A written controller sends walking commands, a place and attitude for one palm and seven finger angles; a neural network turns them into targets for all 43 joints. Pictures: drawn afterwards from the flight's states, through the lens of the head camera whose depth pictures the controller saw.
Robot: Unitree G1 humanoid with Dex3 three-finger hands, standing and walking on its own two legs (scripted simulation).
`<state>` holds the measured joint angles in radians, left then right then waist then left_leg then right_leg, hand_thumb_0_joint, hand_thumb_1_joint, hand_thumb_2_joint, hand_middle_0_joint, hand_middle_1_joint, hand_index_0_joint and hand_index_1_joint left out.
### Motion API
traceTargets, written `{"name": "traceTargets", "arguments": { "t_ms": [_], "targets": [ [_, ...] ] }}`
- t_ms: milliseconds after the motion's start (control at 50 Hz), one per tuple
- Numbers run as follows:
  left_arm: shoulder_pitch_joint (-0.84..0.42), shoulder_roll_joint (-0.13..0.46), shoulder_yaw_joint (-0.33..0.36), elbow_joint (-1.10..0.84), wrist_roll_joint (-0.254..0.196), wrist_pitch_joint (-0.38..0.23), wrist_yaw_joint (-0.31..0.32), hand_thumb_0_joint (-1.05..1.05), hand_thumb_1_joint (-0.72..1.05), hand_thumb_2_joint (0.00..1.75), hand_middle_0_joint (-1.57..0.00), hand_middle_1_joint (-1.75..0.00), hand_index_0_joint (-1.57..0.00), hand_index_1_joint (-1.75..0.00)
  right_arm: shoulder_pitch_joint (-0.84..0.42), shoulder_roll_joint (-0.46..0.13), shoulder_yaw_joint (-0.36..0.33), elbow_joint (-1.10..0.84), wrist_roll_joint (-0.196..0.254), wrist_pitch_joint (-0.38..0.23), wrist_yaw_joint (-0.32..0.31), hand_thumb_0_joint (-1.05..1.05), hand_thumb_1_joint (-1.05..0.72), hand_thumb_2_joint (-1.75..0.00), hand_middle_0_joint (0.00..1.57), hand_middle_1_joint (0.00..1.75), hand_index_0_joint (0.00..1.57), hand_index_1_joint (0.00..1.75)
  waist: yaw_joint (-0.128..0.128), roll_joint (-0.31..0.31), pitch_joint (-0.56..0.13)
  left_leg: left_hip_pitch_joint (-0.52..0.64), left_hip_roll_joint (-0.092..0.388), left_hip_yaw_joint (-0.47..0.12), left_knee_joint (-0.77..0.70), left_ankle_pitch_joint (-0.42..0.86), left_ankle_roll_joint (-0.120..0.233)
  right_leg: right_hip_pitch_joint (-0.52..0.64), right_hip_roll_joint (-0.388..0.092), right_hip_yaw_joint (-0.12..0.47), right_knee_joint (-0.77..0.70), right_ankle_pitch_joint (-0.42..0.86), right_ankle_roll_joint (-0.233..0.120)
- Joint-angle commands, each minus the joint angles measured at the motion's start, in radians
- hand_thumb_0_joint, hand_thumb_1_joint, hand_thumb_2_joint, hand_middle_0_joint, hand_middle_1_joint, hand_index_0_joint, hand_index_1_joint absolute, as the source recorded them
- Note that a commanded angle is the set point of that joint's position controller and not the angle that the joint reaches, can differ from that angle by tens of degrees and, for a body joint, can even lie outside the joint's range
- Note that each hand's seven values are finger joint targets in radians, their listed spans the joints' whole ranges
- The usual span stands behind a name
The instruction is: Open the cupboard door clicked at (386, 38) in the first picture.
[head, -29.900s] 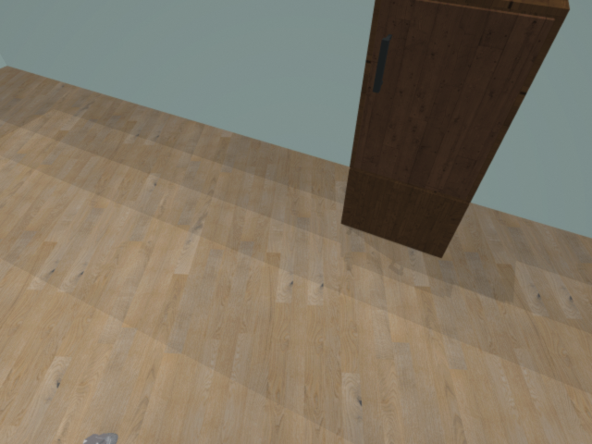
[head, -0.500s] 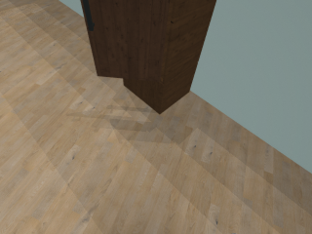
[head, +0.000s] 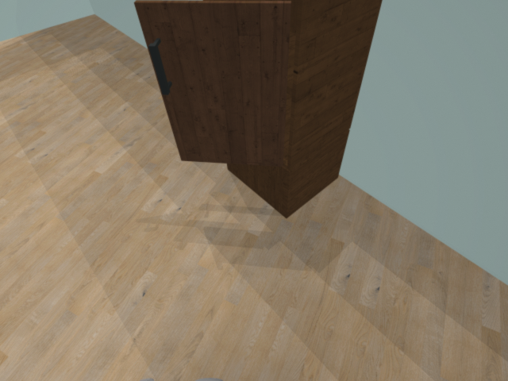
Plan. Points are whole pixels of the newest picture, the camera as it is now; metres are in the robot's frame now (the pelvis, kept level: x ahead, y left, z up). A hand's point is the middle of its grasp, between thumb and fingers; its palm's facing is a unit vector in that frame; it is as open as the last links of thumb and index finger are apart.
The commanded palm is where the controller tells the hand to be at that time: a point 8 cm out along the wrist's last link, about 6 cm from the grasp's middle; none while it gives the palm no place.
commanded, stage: take the last steps up to it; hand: left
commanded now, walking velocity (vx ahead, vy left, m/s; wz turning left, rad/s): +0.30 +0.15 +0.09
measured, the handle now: (161, 67) +0.95 +0.32 +0.02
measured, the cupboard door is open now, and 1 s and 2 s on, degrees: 42 42 42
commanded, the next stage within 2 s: come to a stop and stand still in 0.74 s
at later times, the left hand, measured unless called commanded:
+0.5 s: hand out of the picture +0.12 +0.28 -0.18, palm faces +0.12 -0.98 -0.16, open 7.4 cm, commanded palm none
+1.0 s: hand (147, 251) +0.41 +0.28 -0.16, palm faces +0.01 -0.98 -0.21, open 7.2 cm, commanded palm none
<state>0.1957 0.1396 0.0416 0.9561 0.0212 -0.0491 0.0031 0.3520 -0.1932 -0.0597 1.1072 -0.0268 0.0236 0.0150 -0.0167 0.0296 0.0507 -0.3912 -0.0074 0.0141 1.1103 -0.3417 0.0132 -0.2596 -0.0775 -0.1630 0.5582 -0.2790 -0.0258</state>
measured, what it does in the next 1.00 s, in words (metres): walks ahead: left foot, then right foot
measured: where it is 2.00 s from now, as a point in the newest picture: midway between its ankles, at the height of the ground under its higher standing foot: (234, 362)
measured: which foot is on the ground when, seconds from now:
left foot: up 0.00-0.32, down 0.34-0.84, up 0.86-1.00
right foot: down 0.00-0.34, up 0.36-0.82, down 0.84-1.00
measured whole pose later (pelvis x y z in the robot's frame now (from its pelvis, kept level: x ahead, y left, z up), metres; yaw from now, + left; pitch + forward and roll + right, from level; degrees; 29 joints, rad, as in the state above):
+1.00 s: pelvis +0.32 +0.11 +0.00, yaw -1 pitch +0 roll +1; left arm 0.16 0.14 0.03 0.99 0.01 -0.03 0.04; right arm 0.33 -0.14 -0.03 1.11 0.00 0.02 -0.02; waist -0.03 0.01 0.08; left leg -0.36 0.03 0.05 0.88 -0.46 -0.03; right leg -0.26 -0.02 -0.11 0.50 -0.23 -0.05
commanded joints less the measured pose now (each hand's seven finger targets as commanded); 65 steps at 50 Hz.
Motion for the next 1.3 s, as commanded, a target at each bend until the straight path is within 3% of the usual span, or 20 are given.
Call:
{"name": "traceTargets", "arguments": {
  "t_ms": [0, 200, 280, 300, 320, 340, 380, 420, 500, 740, 780, 800, 820, 840, 880, 940, 1080, 1120, 1160, 1280],
  "targets": [
    [0.13, 0.12, 0.033, 0.021, 0.0, -0.027, 0.011, 0.0, 0.9, 0.9, -0.2, -0.3, -0.2, -0.3, -0.014, -0.014, -0.008, -0.062, -0.003, -0.018, 0.011, 0.0, -0.9, -0.9, 0.2, 0.3, 0.2, 0.3, 0.022, -0.171, 0.024, -0.205, 0.103, -0.02, 0.035, 0.152, -0.043, 0.06, -0.259, 0.184, -0.406, 0.024, -0.043],
    [0.23, 0.173, 0.032, 0.112, 0.009, -0.038, 0.01, 0.0, 0.9, 0.9, -0.2, -0.3, -0.2, -0.3, -0.235, -0.002, 0.007, -0.158, 0.005, -0.037, 0.038, 0.0, -0.9, -0.9, 0.2, 0.3, 0.2, 0.3, 0.068, -0.196, 0.049, -0.156, 0.082, 0.086, -0.416, 0.17, -0.046, 0.177, -0.267, 0.076, -0.341, 0.291, -0.07],
    [0.189, 0.194, 0.046, 0.115, 0.011, -0.018, 0.013, 0.0, 0.9, 0.9, -0.2, -0.3, -0.2, -0.3, -0.127, -0.052, -0.001, -0.138, 0.004, -0.061, 0.028, 0.0, -0.9, -0.9, 0.2, 0.3, 0.2, 0.3, -0.004, -0.156, 0.004, 0.172, 0.032, 0.115, -0.611, 0.142, -0.011, 0.065, -0.251, 0.05, -0.175, 0.233, -0.04],
    [0.195, 0.165, 0.041, 0.11, 0.009, -0.012, 0.01, 0.0, 0.9, 0.9, -0.2, -0.3, -0.2, -0.3, 0.016, -0.115, -0.015, -0.096, 0.0, -0.068, 0.016, 0.0, -0.9, -0.9, 0.2, 0.3, 0.2, 0.3, -0.062, -0.028, -0.082, 0.374, 0.049, 0.096, -0.663, 0.119, 0.0, 0.008, -0.188, -0.006, 0.037, 0.215, -0.019],
    [0.248, 0.105, 0.033, 0.096, -0.004, -0.004, 0.003, 0.0, 0.9, 0.9, -0.2, -0.3, -0.2, -0.3, 0.137, -0.236, -0.044, -0.071, -0.013, -0.073, -0.002, 0.0, -0.9, -0.9, 0.2, 0.3, 0.2, 0.3, -0.091, 0.254, -0.193, 0.576, 0.279, -0.22, -0.696, 0.134, 0.081, -0.21, -0.035, -0.068, 0.332, -0.153, 0.027],
    [0.186, 0.079, 0.019, 0.051, -0.003, -0.007, 0.004, 0.0, 0.9, 0.9, -0.2, -0.3, -0.2, -0.3, 0.208, -0.272, -0.05, -0.06, -0.006, -0.061, -0.021, 0.0, -0.9, -0.9, 0.2, 0.3, 0.2, 0.3, -0.118, 0.27, -0.197, 0.586, 0.388, -0.365, -0.803, 0.166, 0.159, -0.342, 0.028, 0.021, 0.563, -0.353, 0.016],
    [0.118, 0.077, 0.015, 0.044, -0.002, -0.002, 0.007, 0.0, 0.9, 0.9, -0.2, -0.3, -0.2, -0.3, 0.054, -0.206, -0.029, -0.1, 0.002, -0.065, -0.033, 0.0, -0.9, -0.9, 0.2, 0.3, 0.2, 0.3, -0.061, 0.202, -0.147, 0.417, 0.392, -0.324, -0.853, 0.019, 0.179, -0.422, -0.044, 0.131, 0.761, -0.222, -0.01],
    [0.112, 0.07, 0.022, 0.066, 0.007, 0.006, -0.005, 0.0, 0.9, 0.9, -0.2, -0.3, -0.2, -0.3, -0.027, -0.115, -0.006, -0.121, -0.001, -0.077, -0.037, 0.0, -0.9, -0.9, 0.2, 0.3, 0.2, 0.3, -0.015, 0.085, -0.032, 0.259, 0.335, -0.2, -0.893, 0.103, 0.156, -0.382, -0.077, 0.146, 0.726, -0.097, -0.001],
    [0.146, 0.043, 0.023, 0.07, 0.008, 0.031, -0.007, 0.0, 0.9, 0.9, -0.2, -0.3, -0.2, -0.3, -0.023, -0.066, 0.002, -0.11, 0.001, -0.097, -0.04, 0.0, -0.9, -0.9, 0.2, 0.3, 0.2, 0.3, 0.036, 0.044, -0.016, 0.228, 0.289, -0.07, -0.937, 0.283, 0.168, -0.334, -0.07, 0.134, 0.589, -0.011, 0.021],
    [-0.051, 0.065, 0.01, -0.036, 0.006, 0.027, -0.01, 0.0, 0.9, 0.9, -0.2, -0.3, -0.2, -0.3, 0.079, -0.086, 0.017, -0.04, -0.008, -0.085, -0.039, 0.0, -0.9, -0.9, 0.2, 0.3, 0.2, 0.3, 0.017, 0.013, 0.016, 0.305, 0.254, 0.016, -0.812, 0.535, 0.15, -0.126, 0.014, 0.06, 0.087, 0.025, -0.008],
    [0.08, 0.102, 0.019, 0.001, 0.006, 0.012, -0.005, 0.0, 0.9, 0.9, -0.2, -0.3, -0.2, -0.3, 0.065, -0.079, 0.022, -0.028, 0.004, -0.083, -0.038, 0.0, -0.9, -0.9, 0.2, 0.3, 0.2, 0.3, 0.082, -0.038, -0.032, 0.235, 0.189, 0.057, -0.626, 0.548, 0.092, 0.11, 0.031, 0.067, -0.061, 0.145, -0.025],
    [0.199, 0.171, 0.036, 0.036, 0.006, 0.0, 0.002, 0.0, 0.9, 0.9, -0.2, -0.3, -0.2, -0.3, 0.062, -0.064, 0.021, -0.041, 0.014, -0.086, -0.035, 0.0, -0.9, -0.9, 0.2, 0.3, 0.2, 0.3, 0.118, -0.142, -0.098, 0.047, 0.113, 0.107, -0.438, 0.388, 0.039, 0.347, -0.105, 0.254, -0.067, 0.299, -0.09],
    [0.291, 0.255, 0.051, 0.064, -0.001, -0.003, 0.009, 0.0, 0.9, 0.9, -0.2, -0.3, -0.2, -0.3, 0.081, -0.045, 0.022, -0.061, 0.017, -0.088, -0.029, 0.0, -0.9, -0.9, 0.2, 0.3, 0.2, 0.3, 0.121, -0.293, -0.139, -0.157, -0.016, 0.162, -0.177, -0.136, -0.017, 0.492, -0.349, 0.551, -0.179, 0.49, -0.226],
    [0.279, 0.245, 0.049, 0.062, -0.012, -0.009, 0.018, 0.0, 0.9, 0.9, -0.2, -0.3, -0.2, -0.3, 0.025, -0.069, 0.02, -0.066, 0.019, -0.073, -0.033, 0.0, -0.9, -0.9, 0.2, 0.3, 0.2, 0.3, 0.131, -0.246, -0.146, -0.15, 0.014, 0.037, -0.026, -0.284, -0.023, 0.383, -0.406, 0.596, -0.233, 0.602, -0.282],
    [0.087, 0.173, 0.027, 0.012, -0.009, 0.004, 0.036, 0.0, 0.9, 0.9, -0.2, -0.3, -0.2, -0.3, -0.019, -0.03, 0.021, -0.063, 0.025, -0.045, -0.041, 0.0, -0.9, -0.9, 0.2, 0.3, 0.2, 0.3, 0.054, -0.118, -0.042, -0.098, 0.079, -0.036, -0.056, -0.191, -0.04, 0.164, -0.327, 0.4, -0.24, 0.676, -0.236],
    [0.001, 0.152, 0.013, 0.003, -0.003, 0.012, 0.039, 0.0, 0.9, 0.9, -0.2, -0.3, -0.2, -0.3, 0.043, 0.03, 0.032, -0.029, 0.029, -0.007, -0.037, 0.0, -0.9, -0.9, 0.2, 0.3, 0.2, 0.3, 0.0, -0.153, -0.069, 0.059, 0.062, 0.006, -0.249, -0.111, -0.059, 0.039, -0.214, 0.193, -0.217, 0.745, -0.163],
    [0.009, 0.179, 0.041, 0.014, -0.003, 0.052, 0.041, 0.0, 0.9, 0.9, -0.2, -0.3, -0.2, -0.3, 0.032, -0.005, 0.004, -0.047, 0.018, 0.005, -0.036, 0.0, -0.9, -0.9, 0.2, 0.3, 0.2, 0.3, -0.008, -0.16, -0.078, 0.177, 0.039, 0.038, -0.603, 0.16, -0.06, 0.015, -0.157, 0.189, -0.084, 0.445, -0.089],
    [0.063, 0.114, 0.027, -0.003, -0.014, 0.07, 0.037, 0.0, 0.9, 0.9, -0.2, -0.3, -0.2, -0.3, 0.014, -0.103, -0.008, -0.075, 0.007, -0.012, -0.041, 0.0, -0.9, -0.9, 0.2, 0.3, 0.2, 0.3, 0.016, 0.112, -0.085, 0.211, 0.265, -0.192, -0.701, 0.574, 0.054, -0.08, -0.015, 0.096, 0.05, 0.066, 0.016],
    [0.048, 0.102, 0.022, -0.008, -0.014, 0.089, 0.039, 0.0, 0.9, 0.9, -0.2, -0.3, -0.2, -0.3, -0.029, -0.145, -0.015, -0.103, -0.004, -0.014, -0.057, 0.0, -0.9, -0.9, 0.2, 0.3, 0.2, 0.3, 0.0, 0.212, -0.051, 0.094, 0.364, -0.312, -0.823, 0.527, 0.171, -0.077, 0.066, 0.113, 0.306, -0.313, 0.033],
    [0.057, 0.119, 0.027, 0.003, -0.008, 0.091, 0.017, 0.0, 0.9, 0.9, -0.2, -0.3, -0.2, -0.3, -0.11, -0.153, -0.013, -0.138, -0.002, -0.017, -0.073, 0.0, -0.9, -0.9, 0.2, 0.3, 0.2, 0.3, 0.006, 0.099, -0.093, 0.228, 0.321, -0.197, -0.761, 0.575, 0.173, -0.161, 0.055, 0.168, 0.392, -0.247, 0.041]
  ]
}}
